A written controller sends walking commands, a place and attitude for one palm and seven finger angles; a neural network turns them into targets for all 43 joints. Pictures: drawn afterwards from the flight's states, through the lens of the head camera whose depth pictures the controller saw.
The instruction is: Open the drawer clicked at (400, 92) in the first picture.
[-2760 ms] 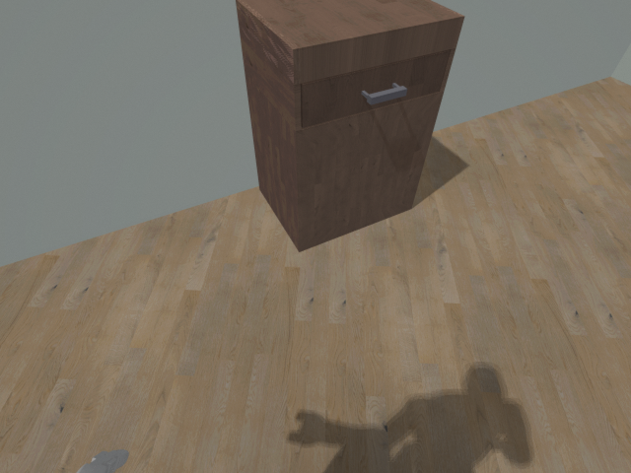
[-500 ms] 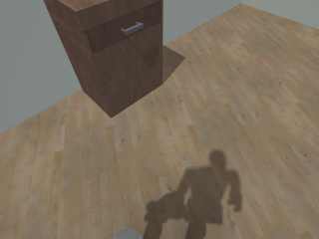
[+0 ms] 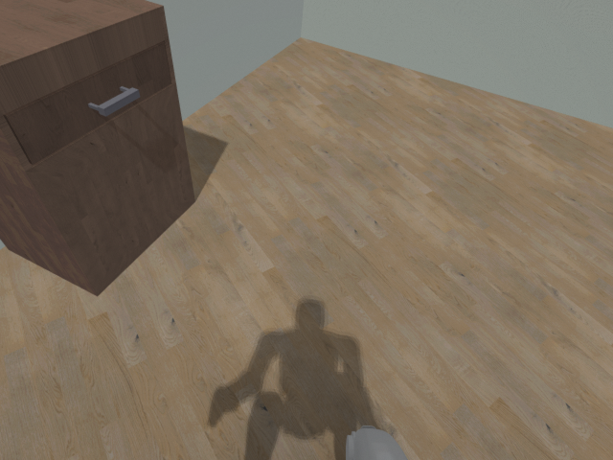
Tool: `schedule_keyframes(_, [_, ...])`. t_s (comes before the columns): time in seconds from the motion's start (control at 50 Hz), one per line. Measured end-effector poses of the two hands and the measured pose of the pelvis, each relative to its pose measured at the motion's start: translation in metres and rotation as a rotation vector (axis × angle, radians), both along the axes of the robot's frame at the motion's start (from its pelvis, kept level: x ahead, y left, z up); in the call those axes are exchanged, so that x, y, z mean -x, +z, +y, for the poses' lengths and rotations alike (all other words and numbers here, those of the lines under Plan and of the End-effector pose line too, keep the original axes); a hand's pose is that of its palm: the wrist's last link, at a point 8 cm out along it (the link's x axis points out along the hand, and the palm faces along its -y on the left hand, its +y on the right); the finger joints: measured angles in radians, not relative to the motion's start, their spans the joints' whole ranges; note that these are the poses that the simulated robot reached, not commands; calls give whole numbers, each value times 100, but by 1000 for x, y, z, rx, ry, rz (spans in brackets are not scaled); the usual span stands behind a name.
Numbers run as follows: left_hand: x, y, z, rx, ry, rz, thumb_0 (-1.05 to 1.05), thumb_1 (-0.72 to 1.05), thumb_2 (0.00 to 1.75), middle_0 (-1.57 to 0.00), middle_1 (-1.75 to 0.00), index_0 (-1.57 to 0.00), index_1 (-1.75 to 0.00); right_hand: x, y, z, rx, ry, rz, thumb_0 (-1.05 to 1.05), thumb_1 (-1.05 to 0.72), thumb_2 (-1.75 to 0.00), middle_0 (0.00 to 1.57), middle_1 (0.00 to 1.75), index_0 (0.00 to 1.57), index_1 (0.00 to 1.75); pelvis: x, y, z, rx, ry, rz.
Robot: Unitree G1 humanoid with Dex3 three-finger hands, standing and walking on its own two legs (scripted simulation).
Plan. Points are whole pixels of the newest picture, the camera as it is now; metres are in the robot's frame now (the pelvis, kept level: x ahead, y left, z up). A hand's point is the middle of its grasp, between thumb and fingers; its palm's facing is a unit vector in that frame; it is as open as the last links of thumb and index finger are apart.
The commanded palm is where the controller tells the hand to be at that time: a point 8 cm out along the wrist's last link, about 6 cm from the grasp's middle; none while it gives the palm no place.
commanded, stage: walk to a spot facing it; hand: left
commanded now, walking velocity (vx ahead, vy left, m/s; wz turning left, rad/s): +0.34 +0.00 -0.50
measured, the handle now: (114, 99) +1.02 +0.60 -0.11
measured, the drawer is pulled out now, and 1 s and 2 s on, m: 0.00 0.00 0.00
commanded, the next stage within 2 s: turn to face it in 1.98 s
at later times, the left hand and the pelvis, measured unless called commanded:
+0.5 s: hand (247, 359) +0.31 +0.11 -0.17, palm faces -0.18 -0.96 -0.24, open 7.2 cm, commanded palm none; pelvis +0.21 -0.07 -0.01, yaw -12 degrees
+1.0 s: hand (258, 286) +0.48 +0.11 -0.18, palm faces -0.22 -0.97 -0.14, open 7.4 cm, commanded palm none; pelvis +0.43 -0.06 +0.00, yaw -18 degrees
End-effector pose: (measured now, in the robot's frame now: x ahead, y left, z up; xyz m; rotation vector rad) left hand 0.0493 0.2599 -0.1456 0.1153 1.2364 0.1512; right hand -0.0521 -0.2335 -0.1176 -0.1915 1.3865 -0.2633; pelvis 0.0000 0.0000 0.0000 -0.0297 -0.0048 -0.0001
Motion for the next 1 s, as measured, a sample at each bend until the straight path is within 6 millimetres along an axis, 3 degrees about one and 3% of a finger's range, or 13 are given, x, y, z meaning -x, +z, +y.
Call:
schedule_keyframes(0.08, [-57,-7,-27,31,-102,15,1,91,90,-19,-30,-19,-30,30,-4,13,-38,-104,123,1,-91,-90,20,29,20,30,-27,-5,-6,-5,-48,8])
schedule_keyframes(0.16, [-133,-14,-67,58,-212,-16,1,91,90,-19,-30,-19,-30,46,-6,25,-84,-204,250,1,-91,-90,20,29,20,30,-61,-14,-19,-5,-91,17])
schedule_keyframes(0.22, [-193,-21,-99,64,-278,-80,1,91,90,-20,-30,-20,-30,45,-11,25,-121,-272,331,1,-91,-90,20,30,20,30,-92,-26,-36,-8,-124,18])
schedule_keyframes(0.26, [-225,-25,-116,58,-293,-136,1,90,90,-20,-30,-20,-30,32,-19,19,-143,-305,360,1,-91,-90,20,30,20,30,-113,-34,-50,-19,-144,12])
schedule_keyframes(0.32, [-249,-20,-127,47,-281,-156,1,90,90,-20,-30,-20,-30,-16,-27,-2,-136,-313,295,1,-91,-90,20,30,20,30,-136,-30,-63,-20,-156,-10])
schedule_keyframes(0.38, [-254,-10,-128,22,-270,-119,1,90,90,-20,-30,-20,-30,-92,-31,-31,-107,-274,133,1,-91,-90,20,30,20,30,-160,-19,-71,-22,-175,-18])
schedule_keyframes(0.5, [-266,10,-105,-66,-246,-50,-1,93,90,-20,-30,-20,-30,-245,-25,-70,-73,-192,-183,1,-92,-90,20,29,20,30,-207,-5,-74,-21,-209,-5])
schedule_keyframes(0.6, [-268,9,-96,-64,-207,28,0,92,90,-20,-30,-20,-30,-338,-15,-79,-72,-121,-299,1,-92,-90,20,29,20,30,-252,-3,-72,-13,-224,2])
schedule_keyframes(0.74, [-266,-14,-89,-7,-131,199,1,91,90,-20,-30,-20,-30,-446,-13,-68,-54,-34,-334,1,-91,-90,20,29,20,30,-326,-14,-60,0,-235,5])
schedule_keyframes(0.78, [-271,-21,-86,10,-131,261,1,91,90,-20,-30,-20,-30,-466,-14,-63,-38,-36,-351,1,-91,-90,20,29,20,30,-345,-19,-55,-17,-252,-6])
schedule_keyframes(0.84, [-297,-20,-84,20,-174,305,1,91,90,-20,-30,-20,-30,-471,-12,-57,-29,-93,-351,1,-91,-90,20,29,20,30,-369,-15,-51,-20,-286,-25])
schedule_keyframes(1.0, [-435,-6,-101,20,-254,150,1,91,90,-20,-30,-20,-30,-421,-7,-58,2,-275,-131,-2,-95,-90,20,30,20,30,-430,2,-59,-25,-317,-20])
